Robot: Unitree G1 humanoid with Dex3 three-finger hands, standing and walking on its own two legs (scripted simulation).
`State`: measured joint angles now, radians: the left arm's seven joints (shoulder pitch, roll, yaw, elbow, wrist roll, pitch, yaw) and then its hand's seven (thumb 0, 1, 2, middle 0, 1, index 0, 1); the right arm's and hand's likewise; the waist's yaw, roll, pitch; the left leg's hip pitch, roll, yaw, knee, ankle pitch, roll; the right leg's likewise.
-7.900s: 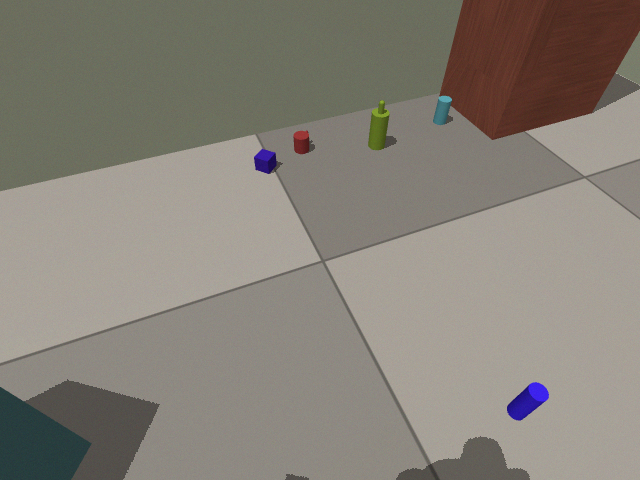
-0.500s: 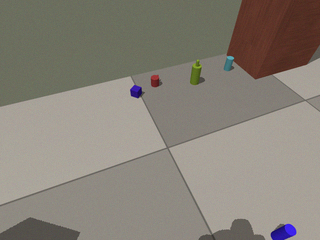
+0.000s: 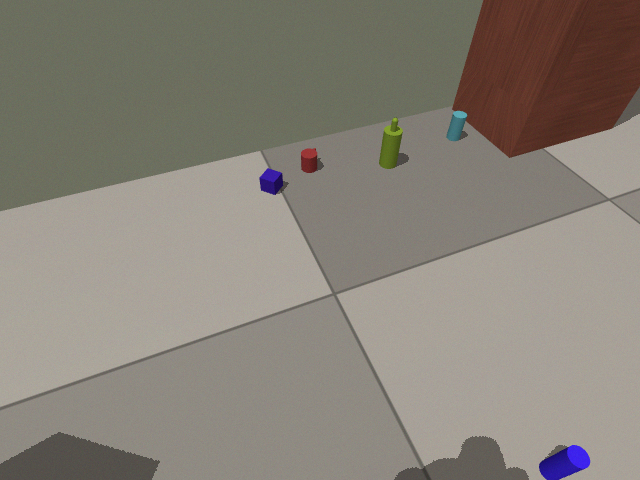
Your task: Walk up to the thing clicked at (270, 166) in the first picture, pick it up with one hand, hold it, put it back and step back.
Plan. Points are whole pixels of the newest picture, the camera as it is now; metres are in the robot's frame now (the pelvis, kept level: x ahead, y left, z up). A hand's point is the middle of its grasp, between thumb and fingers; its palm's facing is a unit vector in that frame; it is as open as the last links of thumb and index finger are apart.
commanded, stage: stand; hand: left
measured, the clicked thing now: (271, 181) +1.48 +0.23 -0.74
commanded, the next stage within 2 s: walk up in 0.22 s
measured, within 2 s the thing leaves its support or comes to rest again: neither
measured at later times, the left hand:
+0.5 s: hand out of the picture +0.12 +0.26 -0.14, palm faces -0.04 -0.91 -0.41, open 7.4 cm
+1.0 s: hand (180, 422) +0.25 +0.24 -0.19, palm faces +0.06 -0.95 -0.32, open 7.4 cm
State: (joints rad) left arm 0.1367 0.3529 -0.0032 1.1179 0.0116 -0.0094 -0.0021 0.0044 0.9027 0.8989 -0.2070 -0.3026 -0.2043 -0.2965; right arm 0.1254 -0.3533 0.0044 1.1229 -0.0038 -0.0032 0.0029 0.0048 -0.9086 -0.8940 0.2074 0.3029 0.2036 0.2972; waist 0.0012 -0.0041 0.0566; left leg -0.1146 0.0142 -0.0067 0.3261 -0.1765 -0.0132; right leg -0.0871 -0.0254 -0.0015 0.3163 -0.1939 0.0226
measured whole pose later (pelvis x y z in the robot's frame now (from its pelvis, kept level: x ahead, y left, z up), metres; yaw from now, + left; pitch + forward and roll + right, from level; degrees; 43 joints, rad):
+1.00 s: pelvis +0.26 -0.03 -0.03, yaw +3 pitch -2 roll -1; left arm 0.33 0.39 0.05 0.95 -0.01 -0.04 -0.02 0.01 0.90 0.90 -0.21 -0.30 -0.21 -0.30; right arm 0.13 -0.37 -0.07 0.85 -0.04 -0.05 0.08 0.01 -0.91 -0.89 0.21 0.30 0.20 0.30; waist 0.04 -0.04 0.13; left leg -0.41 0.00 0.06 0.63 -0.18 0.05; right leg -0.05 -0.02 -0.05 0.87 -0.49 -0.03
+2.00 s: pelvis +0.71 -0.02 -0.03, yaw +1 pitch -3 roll -1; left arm 0.35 0.43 0.05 0.89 0.01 -0.05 -0.03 0.01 0.90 0.90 -0.21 -0.30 -0.20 -0.30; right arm 0.25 -0.40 -0.06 0.83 -0.02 -0.08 0.06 0.01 -0.91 -0.89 0.21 0.30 0.20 0.30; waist 0.02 -0.04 0.08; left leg -0.37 0.05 0.06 0.66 -0.25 0.02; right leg -0.25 -0.04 -0.01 0.98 -0.50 -0.04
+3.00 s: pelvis +0.97 +0.02 -0.02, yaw +0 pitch -3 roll -1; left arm 0.30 0.43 0.02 0.89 0.00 -0.02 -0.01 0.01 0.90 0.90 -0.21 -0.30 -0.20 -0.30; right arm 0.27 -0.36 -0.03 0.85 -0.01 -0.06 0.03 0.00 -0.91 -0.89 0.21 0.30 0.20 0.30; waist 0.00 -0.07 0.12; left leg -0.30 0.03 0.07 0.56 -0.20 0.04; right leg -0.43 -0.02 0.04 1.01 -0.41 -0.04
